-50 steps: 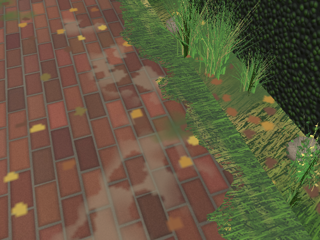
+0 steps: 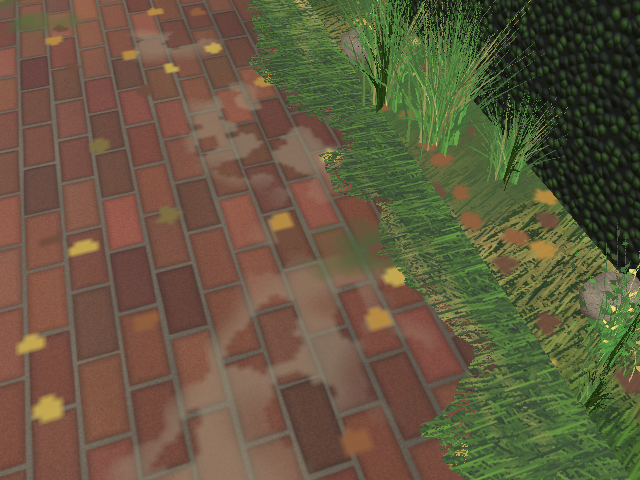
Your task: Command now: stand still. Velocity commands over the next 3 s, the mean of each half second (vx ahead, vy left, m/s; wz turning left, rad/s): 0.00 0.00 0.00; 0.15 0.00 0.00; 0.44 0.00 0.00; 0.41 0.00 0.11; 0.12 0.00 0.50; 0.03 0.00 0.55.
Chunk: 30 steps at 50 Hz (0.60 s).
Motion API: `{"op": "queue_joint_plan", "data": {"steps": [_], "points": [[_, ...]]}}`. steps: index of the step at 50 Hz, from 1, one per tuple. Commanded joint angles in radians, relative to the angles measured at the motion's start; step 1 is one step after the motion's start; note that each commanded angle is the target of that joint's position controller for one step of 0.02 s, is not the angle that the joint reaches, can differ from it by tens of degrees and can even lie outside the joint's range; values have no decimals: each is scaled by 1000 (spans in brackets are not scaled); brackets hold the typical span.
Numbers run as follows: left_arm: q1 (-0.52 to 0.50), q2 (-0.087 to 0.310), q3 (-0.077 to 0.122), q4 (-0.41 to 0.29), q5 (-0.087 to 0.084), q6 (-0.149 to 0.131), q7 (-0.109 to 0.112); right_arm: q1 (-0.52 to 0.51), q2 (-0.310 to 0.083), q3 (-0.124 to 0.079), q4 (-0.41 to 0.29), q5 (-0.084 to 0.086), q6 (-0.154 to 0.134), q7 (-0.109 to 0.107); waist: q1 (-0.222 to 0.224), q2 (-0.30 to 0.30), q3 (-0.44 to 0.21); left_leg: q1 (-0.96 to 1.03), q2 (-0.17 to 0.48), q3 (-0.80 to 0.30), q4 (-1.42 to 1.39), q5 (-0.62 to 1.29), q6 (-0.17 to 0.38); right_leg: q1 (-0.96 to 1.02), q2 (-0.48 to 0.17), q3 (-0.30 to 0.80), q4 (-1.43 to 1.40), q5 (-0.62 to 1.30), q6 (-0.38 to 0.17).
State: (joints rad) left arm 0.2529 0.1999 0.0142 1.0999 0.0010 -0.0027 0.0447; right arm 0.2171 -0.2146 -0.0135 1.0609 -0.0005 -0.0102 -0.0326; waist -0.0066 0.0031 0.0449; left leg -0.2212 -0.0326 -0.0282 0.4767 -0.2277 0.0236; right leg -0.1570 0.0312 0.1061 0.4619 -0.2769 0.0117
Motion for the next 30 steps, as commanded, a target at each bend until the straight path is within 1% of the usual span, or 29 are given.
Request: {"op": "queue_joint_plan", "data": {"steps": [1,14,30], "points": [[53,95,13,-13,0,-6,3,32,-102,-16,-23,0,-7,-3,0,1,6,37,50,-49,-90,65,19,-75,-20,2,-78,117,-18],[83,82,8,-2,-1,-8,5,56,-89,-14,-11,2,-6,-4,0,0,12,32,48,-49,-89,65,23,-83,-19,-6,-77,112,-16],[115,70,7,-2,-2,-11,6,79,-77,-13,-5,3,-5,-6,0,-1,18,28,46,-47,-85,64,25,-90,-20,-11,-73,108,-16]]}}
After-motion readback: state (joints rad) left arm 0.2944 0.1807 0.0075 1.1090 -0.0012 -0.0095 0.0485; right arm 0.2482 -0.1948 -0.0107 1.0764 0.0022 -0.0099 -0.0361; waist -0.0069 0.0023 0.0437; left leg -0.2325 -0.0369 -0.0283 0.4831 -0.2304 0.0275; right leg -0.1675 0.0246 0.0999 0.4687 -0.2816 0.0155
